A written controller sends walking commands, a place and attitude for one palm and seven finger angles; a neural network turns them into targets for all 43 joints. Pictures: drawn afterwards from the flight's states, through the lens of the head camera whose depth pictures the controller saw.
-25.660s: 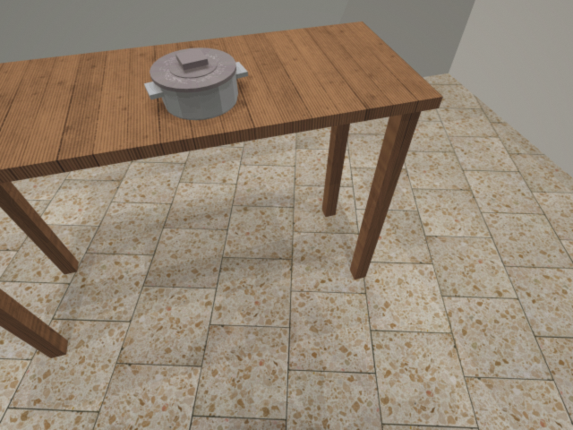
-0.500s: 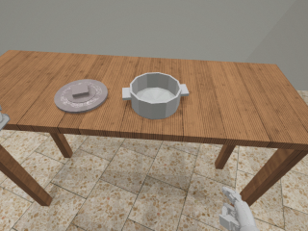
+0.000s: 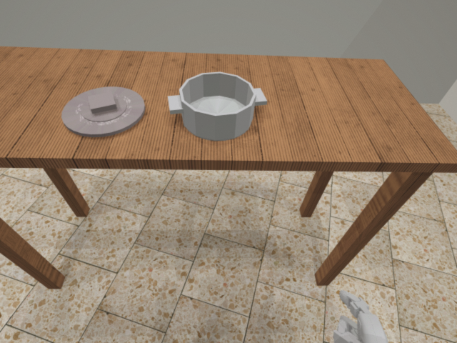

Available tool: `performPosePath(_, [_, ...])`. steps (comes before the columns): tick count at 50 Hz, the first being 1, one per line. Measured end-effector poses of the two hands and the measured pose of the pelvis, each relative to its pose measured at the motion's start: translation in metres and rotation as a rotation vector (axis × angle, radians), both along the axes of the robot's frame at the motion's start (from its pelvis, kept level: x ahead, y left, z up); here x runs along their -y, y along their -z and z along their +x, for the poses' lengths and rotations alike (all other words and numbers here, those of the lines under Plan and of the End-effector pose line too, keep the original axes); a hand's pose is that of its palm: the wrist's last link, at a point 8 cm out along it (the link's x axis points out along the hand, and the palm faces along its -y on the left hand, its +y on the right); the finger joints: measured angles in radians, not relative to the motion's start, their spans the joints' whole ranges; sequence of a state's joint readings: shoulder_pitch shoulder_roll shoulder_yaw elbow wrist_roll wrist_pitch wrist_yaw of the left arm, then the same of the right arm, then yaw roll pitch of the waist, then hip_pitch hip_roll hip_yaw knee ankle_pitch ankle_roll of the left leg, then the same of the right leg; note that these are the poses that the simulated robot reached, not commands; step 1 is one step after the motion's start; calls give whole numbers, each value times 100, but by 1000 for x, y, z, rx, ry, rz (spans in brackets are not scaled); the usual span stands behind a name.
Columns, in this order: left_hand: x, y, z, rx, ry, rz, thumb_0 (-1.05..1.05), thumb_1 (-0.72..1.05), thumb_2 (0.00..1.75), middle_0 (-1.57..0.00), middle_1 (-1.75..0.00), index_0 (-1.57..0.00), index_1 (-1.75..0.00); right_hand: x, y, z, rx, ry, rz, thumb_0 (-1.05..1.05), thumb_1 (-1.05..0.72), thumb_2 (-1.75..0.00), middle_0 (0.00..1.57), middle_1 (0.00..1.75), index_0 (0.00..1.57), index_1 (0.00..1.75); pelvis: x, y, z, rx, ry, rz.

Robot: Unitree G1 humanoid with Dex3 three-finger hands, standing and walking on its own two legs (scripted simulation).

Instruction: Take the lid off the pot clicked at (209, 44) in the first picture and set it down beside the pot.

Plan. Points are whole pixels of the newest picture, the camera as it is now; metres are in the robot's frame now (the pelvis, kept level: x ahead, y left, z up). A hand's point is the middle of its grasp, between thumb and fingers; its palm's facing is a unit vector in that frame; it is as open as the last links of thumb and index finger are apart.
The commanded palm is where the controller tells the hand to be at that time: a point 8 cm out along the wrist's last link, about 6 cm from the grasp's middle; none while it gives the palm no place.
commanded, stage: step back with the hand held close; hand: left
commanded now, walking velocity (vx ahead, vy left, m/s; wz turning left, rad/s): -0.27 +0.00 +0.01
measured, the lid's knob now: (102, 102) +0.57 +0.30 +0.10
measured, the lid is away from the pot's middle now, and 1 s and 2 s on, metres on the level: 0.25 0.25 0.25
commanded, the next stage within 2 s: stop stepping back and stand still in 0.52 s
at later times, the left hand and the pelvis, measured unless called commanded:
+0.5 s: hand out of the picture +0.09 +0.24 +0.29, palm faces +0.39 -0.85 -0.35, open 7.5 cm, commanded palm +0.04 +0.31 +0.29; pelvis -0.10 +0.04 -0.01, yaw -3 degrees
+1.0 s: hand out of the picture -0.10 +0.38 +0.33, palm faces +0.61 -0.79 -0.06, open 7.4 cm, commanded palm -0.16 +0.39 +0.29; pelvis -0.28 +0.11 -0.01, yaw +1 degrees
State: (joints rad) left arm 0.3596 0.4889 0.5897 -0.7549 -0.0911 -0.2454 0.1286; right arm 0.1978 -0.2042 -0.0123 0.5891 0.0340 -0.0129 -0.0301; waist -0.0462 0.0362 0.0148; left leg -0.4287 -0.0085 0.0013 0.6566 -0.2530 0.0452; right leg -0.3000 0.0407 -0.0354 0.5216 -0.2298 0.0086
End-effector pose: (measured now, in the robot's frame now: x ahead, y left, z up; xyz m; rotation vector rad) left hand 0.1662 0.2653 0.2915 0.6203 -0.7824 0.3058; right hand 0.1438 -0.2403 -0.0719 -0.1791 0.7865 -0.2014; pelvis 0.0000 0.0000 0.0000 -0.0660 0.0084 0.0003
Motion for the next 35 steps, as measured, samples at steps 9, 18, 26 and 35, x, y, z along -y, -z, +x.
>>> performPosePath(9, [-21, 0, -50, 57, 7, 8, 1, 88, 90, -22, -31, -21, -30, -16, -13, -38, 37, -11, -82, 1, -91, -90, 20, 30, 20, 30, -20, -1, -35, 4, 5, -25])
performPosePath(18, [-37, -3, -80, 75, -13, -72, 1, 88, 90, -21, -31, -20, -30, -46, -20, -61, 75, -76, -18, 1, -91, -90, 20, 30, 20, 30, -23, -7, -76, -57, 20, -31])
performPosePath(26, [-27, 1, -114, 160, 176, 13, 1, 88, 90, -21, -31, -21, -30, -44, -14, -107, 67, 3, -88, 1, -91, -90, 21, 30, 20, 30, -44, 8, -110, -3, 60, -39])
performPosePath(35, [-70, 22, -142, -17, 112, -125, 1, 88, 90, -21, -31, -21, -30, -55, -24, -189, 55, 42, -89, 1, -91, -90, 20, 30, 20, 30, -62, -2, -176, 7, 70, -71])
